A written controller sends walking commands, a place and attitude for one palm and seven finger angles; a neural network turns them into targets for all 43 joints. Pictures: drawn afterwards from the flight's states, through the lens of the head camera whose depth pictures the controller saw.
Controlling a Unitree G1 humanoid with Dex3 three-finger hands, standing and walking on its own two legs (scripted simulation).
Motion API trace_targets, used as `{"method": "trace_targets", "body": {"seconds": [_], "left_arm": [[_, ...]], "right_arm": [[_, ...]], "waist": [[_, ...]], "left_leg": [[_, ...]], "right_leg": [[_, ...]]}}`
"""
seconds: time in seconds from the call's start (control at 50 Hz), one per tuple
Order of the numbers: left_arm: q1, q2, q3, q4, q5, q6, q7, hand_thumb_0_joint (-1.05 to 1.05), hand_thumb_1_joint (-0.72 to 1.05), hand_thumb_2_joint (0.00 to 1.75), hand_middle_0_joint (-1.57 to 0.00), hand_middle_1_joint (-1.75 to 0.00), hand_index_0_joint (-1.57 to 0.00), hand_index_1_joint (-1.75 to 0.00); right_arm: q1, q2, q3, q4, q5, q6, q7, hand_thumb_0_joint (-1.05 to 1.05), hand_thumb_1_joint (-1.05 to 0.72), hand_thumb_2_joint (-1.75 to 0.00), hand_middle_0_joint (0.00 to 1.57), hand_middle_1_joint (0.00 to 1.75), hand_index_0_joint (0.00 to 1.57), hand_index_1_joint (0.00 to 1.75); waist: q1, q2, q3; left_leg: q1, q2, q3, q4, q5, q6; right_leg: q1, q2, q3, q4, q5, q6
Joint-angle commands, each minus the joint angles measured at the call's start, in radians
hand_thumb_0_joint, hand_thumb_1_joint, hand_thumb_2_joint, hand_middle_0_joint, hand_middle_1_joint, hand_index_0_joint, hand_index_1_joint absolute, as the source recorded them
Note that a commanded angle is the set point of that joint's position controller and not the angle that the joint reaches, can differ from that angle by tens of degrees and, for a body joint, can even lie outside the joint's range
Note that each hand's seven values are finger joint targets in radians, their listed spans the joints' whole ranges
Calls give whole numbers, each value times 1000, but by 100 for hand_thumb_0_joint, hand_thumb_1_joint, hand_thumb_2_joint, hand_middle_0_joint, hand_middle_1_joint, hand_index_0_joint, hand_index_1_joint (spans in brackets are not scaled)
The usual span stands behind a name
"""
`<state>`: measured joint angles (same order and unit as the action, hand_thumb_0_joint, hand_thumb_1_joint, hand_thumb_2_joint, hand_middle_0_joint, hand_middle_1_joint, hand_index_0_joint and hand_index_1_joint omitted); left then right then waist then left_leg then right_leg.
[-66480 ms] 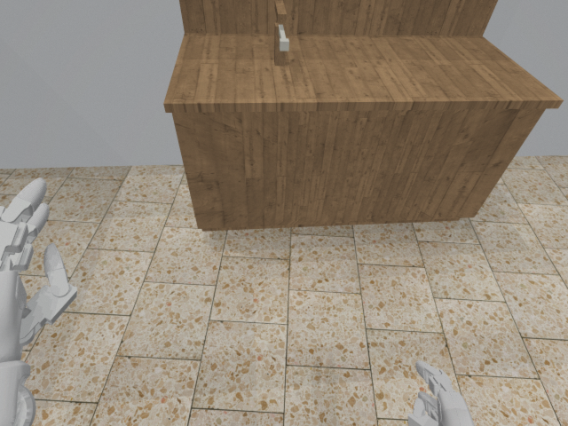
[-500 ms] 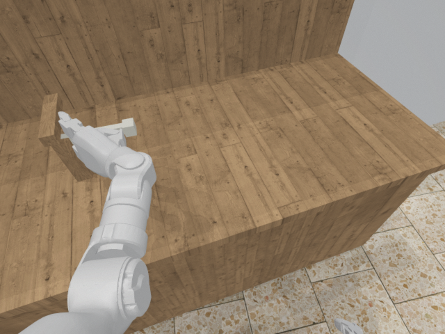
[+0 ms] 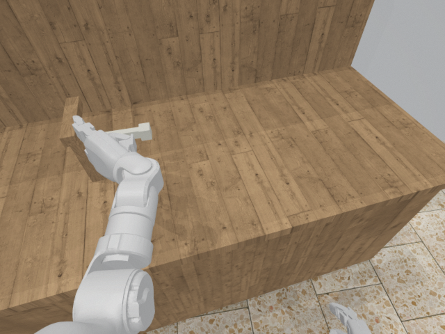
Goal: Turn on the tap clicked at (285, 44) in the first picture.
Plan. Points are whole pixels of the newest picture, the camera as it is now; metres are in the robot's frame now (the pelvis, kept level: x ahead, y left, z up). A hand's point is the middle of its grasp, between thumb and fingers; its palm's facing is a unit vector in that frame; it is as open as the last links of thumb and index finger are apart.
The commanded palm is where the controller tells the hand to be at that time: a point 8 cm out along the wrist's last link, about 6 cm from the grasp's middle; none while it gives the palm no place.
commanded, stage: draw the hand back beside the body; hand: left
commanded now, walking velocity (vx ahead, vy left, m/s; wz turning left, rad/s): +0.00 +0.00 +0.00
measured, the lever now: (145, 131) +0.52 +0.22 +0.07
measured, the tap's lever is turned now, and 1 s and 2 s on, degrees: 86 86 86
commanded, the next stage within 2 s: step back with the hand held close in 1.50 s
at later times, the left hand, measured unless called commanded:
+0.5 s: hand (94, 187) +0.30 +0.23 +0.14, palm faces +0.34 -0.91 -0.24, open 7.7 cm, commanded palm +0.28 +0.25 +0.15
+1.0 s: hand (56, 220) +0.23 +0.24 +0.16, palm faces +0.36 -0.89 -0.28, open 7.5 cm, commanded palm +0.19 +0.28 +0.17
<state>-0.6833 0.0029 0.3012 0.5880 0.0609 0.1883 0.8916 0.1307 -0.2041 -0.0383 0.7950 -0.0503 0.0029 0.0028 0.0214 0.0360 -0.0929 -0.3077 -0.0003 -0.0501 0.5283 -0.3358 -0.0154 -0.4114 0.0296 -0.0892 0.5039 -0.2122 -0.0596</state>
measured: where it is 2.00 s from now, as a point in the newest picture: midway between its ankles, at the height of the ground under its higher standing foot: outside the picture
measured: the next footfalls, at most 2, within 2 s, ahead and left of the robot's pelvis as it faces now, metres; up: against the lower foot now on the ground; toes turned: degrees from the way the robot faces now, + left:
none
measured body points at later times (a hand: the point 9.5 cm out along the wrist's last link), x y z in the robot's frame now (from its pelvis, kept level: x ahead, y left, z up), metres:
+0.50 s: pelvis -0.01 +0.01 +0.01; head -0.01 -0.01 +0.46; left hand +0.28 +0.27 +0.16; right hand +0.14 -0.23 -0.10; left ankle -0.05 +0.13 -0.73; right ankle +0.02 -0.08 -0.73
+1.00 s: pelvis -0.01 +0.02 +0.01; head -0.02 +0.00 +0.46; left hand +0.20 +0.29 +0.18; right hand +0.19 -0.20 -0.08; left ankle -0.05 +0.13 -0.73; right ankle +0.02 -0.08 -0.73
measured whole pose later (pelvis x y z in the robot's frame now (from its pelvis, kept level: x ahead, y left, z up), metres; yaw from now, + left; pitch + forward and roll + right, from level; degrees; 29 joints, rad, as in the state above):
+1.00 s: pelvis -0.01 +0.02 +0.01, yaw -1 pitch -5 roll +0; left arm 0.23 0.30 0.19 -0.25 -0.08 -0.11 0.12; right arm 0.15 -0.23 0.02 0.65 0.01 -0.03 -0.03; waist 0.08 0.07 0.06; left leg -0.01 -0.01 -0.03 0.36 -0.26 0.01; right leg -0.11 0.03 -0.07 0.33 -0.14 -0.04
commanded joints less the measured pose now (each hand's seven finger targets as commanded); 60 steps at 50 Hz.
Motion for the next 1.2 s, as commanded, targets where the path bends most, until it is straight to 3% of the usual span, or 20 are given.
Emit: {"method": "trace_targets", "body": {"seconds": [0.0,0.02,0.04,0.1,0.14,0.2,0.22,0.24,0.28,0.32,0.4,0.48,0.54,0.62,0.7,0.86,0.92,0.96,1.1,1.18], "left_arm": [[-456,181,-12,-218,39,-58,-2,0,90,90,-15,-15,-15,-15],[-416,117,-231,-323,80,-73,-156,0,90,90,-15,-15,-15,-15],[-395,205,-145,-343,61,-86,-216,0,90,90,-15,-16,-15,-16],[-291,244,-136,-445,17,-115,-335,0,90,90,-16,-16,-16,-16],[-149,244,-146,-465,-42,-133,-439,0,90,90,-16,-17,-16,-17],[81,329,-8,-485,-133,-111,-509,0,90,90,-16,-18,-16,-18],[242,524,20,-417,-96,-144,-578,0,90,90,-16,-18,-16,-18],[295,498,11,-469,-118,-171,-625,0,90,90,-16,-19,-16,-19],[276,483,-33,-568,-133,-213,-680,0,90,90,-16,-19,-16,-19],[182,506,-47,-709,-132,-257,-712,0,90,90,-17,-20,-17,-20],[80,452,-153,-872,-123,-321,-732,0,90,90,-17,-21,-17,-21],[228,392,-200,-755,-125,-336,-732,0,90,90,-17,-22,-17,-22],[335,391,-177,-697,-125,-344,-744,0,90,90,-18,-23,-18,-23],[446,446,-96,-779,-124,-362,-760,0,90,90,-18,-24,-18,-24],[557,533,16,-906,-135,-365,-763,0,90,90,-19,-26,-19,-26],[677,447,-51,-1030,-136,-359,-773,0,90,90,-19,-28,-19,-28],[727,434,-61,-1047,-133,-361,-773,0,90,90,-20,-29,-20,-29],[773,443,-45,-1065,-134,-365,-770,0,90,90,-20,-29,-20,-29],[923,521,66,-1182,-134,-374,-760,0,90,90,-20,-30,-20,-30],[1012,500,70,-1193,-138,-371,-761,0,90,90,-20,-30,-20,-30]], "right_arm": [[-83,-119,-35,-108,6,-42,-20,0,-90,-90,20,30,20,30],[-50,-137,-32,-134,14,-18,-39,0,-90,-90,20,30,20,30],[-40,-135,-37,-156,26,-14,-55,0,-90,-90,20,30,20,30],[-44,-123,-24,-185,41,0,-81,0,-90,-90,20,30,20,30],[-44,-120,-14,-210,56,8,-90,0,-90,-90,20,30,20,30],[-89,-120,1,-250,80,20,-106,0,-90,-90,20,30,20,30],[-12,-114,6,-228,80,15,-71,0,-90,-90,20,30,20,30],[-33,-107,11,-265,90,14,-58,0,-90,-90,20,30,20,30],[-71,-107,13,-294,97,5,-56,0,-90,-90,20,30,20,30],[-95,-108,17,-307,99,-15,-51,0,-90,-90,20,30,20,30],[-107,-113,20,-306,91,-80,-56,0,-90,-90,20,30,20,30],[-94,-124,21,-279,84,-105,-62,0,-90,-90,20,30,20,30],[-102,-122,26,-273,83,-90,-62,0,-90,-90,20,30,20,30],[-125,-114,36,-290,80,-73,-53,0,-90,-90,20,30,20,30],[-137,-109,37,-312,72,-66,-46,0,-90,-90,20,30,20,30],[-134,-104,32,-324,64,-90,-46,0,-90,-90,20,30,20,30],[-129,-115,26,-317,63,-100,-48,0,-90,-90,20,30,20,30],[-128,-118,22,-316,61,-104,-49,0,-90,-90,20,30,20,30],[-131,-118,17,-317,57,-114,-49,0,-90,-90,20,30,20,30],[-125,-110,16,-319,57,-124,-48,0,-90,-90,20,30,20,30]], "waist": [[-10,-75,-295],[-69,-106,-324],[-49,-75,-357],[-21,-6,-369],[-10,-55,-328],[49,-92,-247],[22,-108,-199],[43,-105,-157],[35,-106,-98],[19,41,-65],[-13,140,-87],[-18,-74,-34],[-3,-128,11],[28,9,-17],[53,61,-40],[33,50,-2],[28,-2,7],[34,-34,0],[53,40,-15],[55,37,24]], "left_leg": [[-28,3,52,-42,310,0],[37,2,68,-33,338,20],[56,-1,71,-31,364,28],[96,-5,62,-47,409,24],[95,0,61,-61,414,30],[50,1,62,-107,349,32],[72,19,60,-142,333,44],[46,17,59,-159,328,43],[63,21,59,-175,305,47],[117,15,55,-192,278,40],[242,16,38,-210,254,34],[235,18,21,-232,183,43],[203,9,22,-252,123,46],[177,5,15,-266,153,32],[179,9,5,-253,233,25],[217,22,15,-232,285,28],[223,23,9,-228,291,30],[219,23,7,-222,303,33],[197,18,1,-203,334,27],[182,24,4,-193,330,27]], "right_leg": [[298,-62,43,-55,206,36],[310,-62,72,-10,302,32],[340,-61,74,-15,347,25],[391,-55,78,-15,400,23],[423,-52,80,-21,437,24],[481,-51,86,-63,397,29],[510,-75,92,-56,398,37],[514,-74,87,-60,377,30],[482,-74,99,-89,330,31],[435,-71,101,-125,247,25],[383,-57,99,-177,164,17],[364,-46,84,-202,85,25],[358,-48,80,-219,18,27],[419,-53,81,-203,57,15],[468,-53,87,-192,139,8],[428,-55,87,-206,181,12],[413,-51,82,-207,176,14],[423,-52,81,-200,190,16],[448,-59,90,-182,218,11],[422,-62,87,-184,213,13]]}}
